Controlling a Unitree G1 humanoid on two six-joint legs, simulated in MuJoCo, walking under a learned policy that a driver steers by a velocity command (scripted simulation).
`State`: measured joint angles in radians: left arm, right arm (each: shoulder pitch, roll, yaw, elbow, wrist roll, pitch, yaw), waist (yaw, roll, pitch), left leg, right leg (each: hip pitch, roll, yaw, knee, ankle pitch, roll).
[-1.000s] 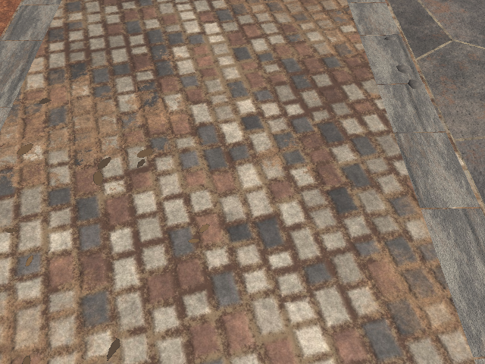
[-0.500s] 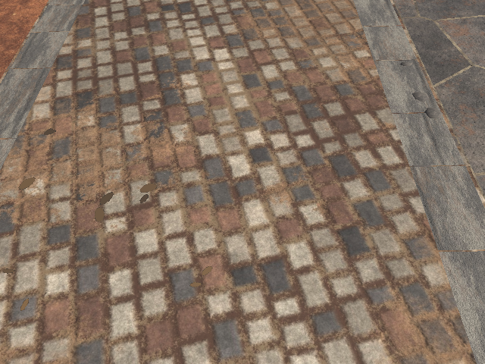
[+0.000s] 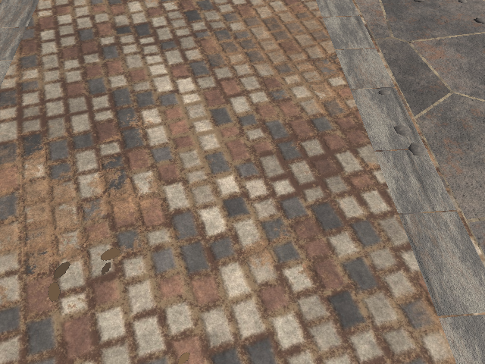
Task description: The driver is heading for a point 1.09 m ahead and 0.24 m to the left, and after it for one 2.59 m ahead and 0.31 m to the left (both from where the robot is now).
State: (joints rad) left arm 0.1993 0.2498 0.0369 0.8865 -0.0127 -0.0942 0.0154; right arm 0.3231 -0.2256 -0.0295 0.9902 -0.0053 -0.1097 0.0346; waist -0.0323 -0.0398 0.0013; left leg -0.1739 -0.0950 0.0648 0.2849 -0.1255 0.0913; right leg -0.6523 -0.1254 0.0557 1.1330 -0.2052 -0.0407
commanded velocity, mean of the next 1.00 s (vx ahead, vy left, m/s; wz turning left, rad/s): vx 0.50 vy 0.00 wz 0.30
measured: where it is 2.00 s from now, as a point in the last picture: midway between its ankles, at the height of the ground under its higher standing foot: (197, 256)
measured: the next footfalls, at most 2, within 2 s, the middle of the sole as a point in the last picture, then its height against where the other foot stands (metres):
right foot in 0.30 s outside the picture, level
left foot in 0.88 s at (209, 335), level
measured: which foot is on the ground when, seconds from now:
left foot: down 0.00-0.32, up 0.34-0.86, down 0.88-1.00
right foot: up 0.00-0.28, down 0.30-0.88, up 0.90-1.00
